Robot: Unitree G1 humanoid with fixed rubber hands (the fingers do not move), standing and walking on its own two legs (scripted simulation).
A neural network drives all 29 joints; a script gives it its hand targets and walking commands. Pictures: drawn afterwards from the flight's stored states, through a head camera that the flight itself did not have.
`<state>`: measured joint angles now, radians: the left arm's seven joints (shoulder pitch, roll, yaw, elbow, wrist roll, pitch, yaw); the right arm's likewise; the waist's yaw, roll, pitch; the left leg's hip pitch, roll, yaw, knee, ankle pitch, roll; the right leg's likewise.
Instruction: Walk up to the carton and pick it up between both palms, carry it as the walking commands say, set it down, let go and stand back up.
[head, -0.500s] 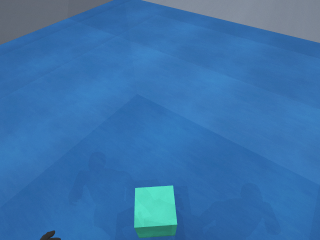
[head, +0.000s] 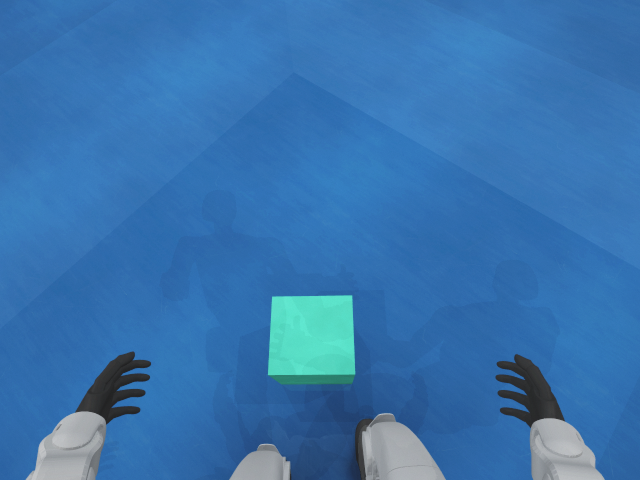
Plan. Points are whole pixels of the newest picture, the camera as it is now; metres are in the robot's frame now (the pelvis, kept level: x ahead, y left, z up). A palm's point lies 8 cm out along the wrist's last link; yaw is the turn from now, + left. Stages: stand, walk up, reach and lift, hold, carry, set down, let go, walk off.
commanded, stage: reach and lift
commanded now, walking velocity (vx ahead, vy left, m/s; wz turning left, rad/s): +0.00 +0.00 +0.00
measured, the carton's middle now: (314, 343) +0.39 +0.04 -0.62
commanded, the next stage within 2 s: none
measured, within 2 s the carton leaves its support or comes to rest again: neither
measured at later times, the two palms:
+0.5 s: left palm (138, 339) +0.32 +0.28 -0.13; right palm (465, 351) +0.28 -0.20 -0.15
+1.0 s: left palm (187, 295) +0.40 +0.23 -0.18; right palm (416, 295) +0.38 -0.16 -0.20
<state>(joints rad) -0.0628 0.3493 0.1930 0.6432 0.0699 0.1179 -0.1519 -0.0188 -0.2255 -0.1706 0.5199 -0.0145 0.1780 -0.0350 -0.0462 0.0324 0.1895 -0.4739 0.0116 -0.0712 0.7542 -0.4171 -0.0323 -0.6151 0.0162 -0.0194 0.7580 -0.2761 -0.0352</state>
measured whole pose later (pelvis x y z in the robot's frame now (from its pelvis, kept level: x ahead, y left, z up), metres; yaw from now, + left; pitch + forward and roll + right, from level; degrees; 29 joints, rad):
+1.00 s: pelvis -0.04 +0.03 -0.08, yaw +1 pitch +43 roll +3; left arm -0.80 0.21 0.31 0.81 0.00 0.02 -0.05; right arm -0.76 -0.08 -0.27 0.69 -0.06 0.06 -0.09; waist 0.00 0.01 -0.10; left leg -1.40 -0.04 -0.02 1.06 -0.41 -0.03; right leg -1.52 -0.01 0.04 0.99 -0.21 0.00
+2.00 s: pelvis -0.09 +0.03 -0.30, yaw +2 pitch +47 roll +4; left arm -1.15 0.32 0.16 1.02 -0.16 0.01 0.04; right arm -1.10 -0.23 -0.14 0.91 0.13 0.03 -0.16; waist -0.01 -0.01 0.03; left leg -2.14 -0.04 -0.01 1.96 -0.65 -0.05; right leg -2.29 0.01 0.05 1.83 -0.36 0.01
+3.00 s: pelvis -0.11 +0.04 -0.35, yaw +1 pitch +43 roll +2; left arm -1.28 0.27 0.01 1.11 -0.22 -0.06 0.11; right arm -1.37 -0.31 -0.03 1.23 0.30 -0.08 -0.15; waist 0.00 -0.03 0.22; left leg -2.24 -0.06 -0.02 2.15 -0.65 -0.04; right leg -2.38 0.01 0.05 1.99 -0.35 0.03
